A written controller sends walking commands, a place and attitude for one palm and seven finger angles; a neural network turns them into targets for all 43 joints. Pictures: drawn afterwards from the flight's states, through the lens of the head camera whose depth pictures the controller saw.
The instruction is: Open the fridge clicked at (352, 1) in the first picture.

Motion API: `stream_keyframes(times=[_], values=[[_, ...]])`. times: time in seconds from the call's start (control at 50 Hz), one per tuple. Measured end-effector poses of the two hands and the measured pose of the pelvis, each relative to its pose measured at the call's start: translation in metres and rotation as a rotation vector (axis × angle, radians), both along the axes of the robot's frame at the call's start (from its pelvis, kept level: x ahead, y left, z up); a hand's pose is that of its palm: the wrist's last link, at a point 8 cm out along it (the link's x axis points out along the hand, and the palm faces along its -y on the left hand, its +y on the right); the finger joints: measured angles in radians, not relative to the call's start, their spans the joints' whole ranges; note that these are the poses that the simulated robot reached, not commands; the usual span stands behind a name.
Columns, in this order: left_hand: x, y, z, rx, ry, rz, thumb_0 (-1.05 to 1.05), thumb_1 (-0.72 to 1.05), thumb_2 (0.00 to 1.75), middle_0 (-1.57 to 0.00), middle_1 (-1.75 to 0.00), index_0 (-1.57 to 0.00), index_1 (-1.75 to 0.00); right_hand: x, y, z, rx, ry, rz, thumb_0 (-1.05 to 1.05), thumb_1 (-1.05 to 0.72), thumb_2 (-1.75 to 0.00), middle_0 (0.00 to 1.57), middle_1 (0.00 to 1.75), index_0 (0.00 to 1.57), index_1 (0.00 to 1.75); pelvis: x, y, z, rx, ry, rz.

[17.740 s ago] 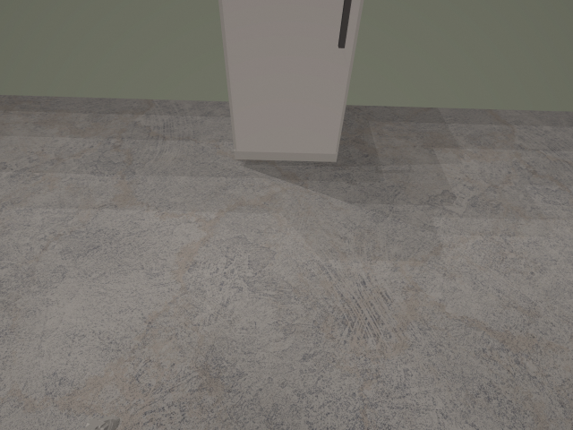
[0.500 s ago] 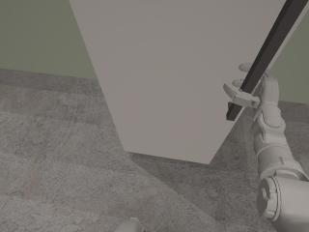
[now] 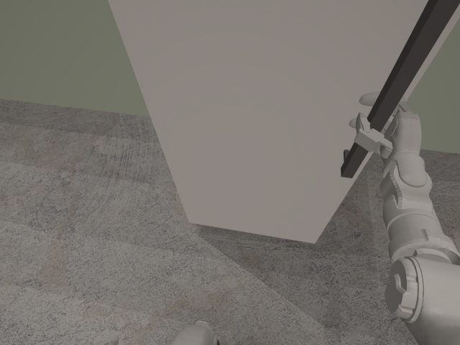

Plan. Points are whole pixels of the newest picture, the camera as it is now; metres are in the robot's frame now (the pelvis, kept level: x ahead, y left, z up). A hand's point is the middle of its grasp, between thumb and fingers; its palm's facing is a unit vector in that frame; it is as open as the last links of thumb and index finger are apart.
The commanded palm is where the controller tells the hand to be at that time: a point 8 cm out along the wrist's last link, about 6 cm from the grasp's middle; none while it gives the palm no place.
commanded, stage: grip the handle and tug to test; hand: right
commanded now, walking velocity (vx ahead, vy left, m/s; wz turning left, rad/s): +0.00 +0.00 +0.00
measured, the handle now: (389, 84) +0.53 -0.17 +0.17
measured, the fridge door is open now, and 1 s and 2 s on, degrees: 0 2 30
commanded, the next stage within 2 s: pull the door a little, standing still in 0.42 s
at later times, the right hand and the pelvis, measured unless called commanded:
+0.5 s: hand (361, 133) +0.48 -0.14 +0.10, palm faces +0.05 +1.00 +0.00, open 5.8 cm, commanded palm +0.42 -0.19 +0.10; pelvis +0.03 -0.01 +0.01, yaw +3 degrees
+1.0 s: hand (362, 142) +0.45 -0.14 +0.10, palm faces +0.04 +1.00 +0.00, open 6.2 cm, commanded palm +0.37 -0.20 +0.10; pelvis +0.07 -0.01 +0.02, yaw +5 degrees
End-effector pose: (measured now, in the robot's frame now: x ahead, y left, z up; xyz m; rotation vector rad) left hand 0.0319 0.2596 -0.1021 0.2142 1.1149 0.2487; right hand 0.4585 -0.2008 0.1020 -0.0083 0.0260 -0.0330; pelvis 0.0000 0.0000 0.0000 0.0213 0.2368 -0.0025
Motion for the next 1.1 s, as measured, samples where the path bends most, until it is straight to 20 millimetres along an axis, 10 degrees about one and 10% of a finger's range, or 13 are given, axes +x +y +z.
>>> stream_keyframes(times=[0.36, 0.88, 1.1], values=[[0.001, -0.006, 0.006, -0.021, -0.019, 0.054, 0.01, 0.9, 0.9, -0.2, -0.3, -0.2, -0.3, -0.003, 0.003, 0.0, 0.004, -0.002, -0.014, 0.01, -0.74, -0.79, 0.35, 1.4, 0.35, 1.4, 0.012, -0.005, 0.006, 0.0, -0.009, 0.031], [0.089, -0.012, 0.022, -0.059, -0.149, 0.022, 0.01, 0.91, 0.9, -0.2, -0.3, -0.2, -0.3, -0.012, 0.002, 0.002, -0.003, 0.01, -0.01, 0.02, -0.73, -0.77, 0.3, 1.4, 0.31, 1.4, 0.054, -0.005, 0.02, -0.006, -0.029, 0.058], [0.131, -0.012, 0.036, -0.07, -0.231, 0.044, 0.02, 0.91, 0.9, -0.2, -0.3, -0.2, -0.3, -0.061, 0.008, 0.003, 0.006, -0.003, 0.024, 0.02, -0.73, -0.75, 0.22, 1.32, 0.23, 1.34, 0.087, -0.006, 0.027, -0.007, -0.06, 0.104]])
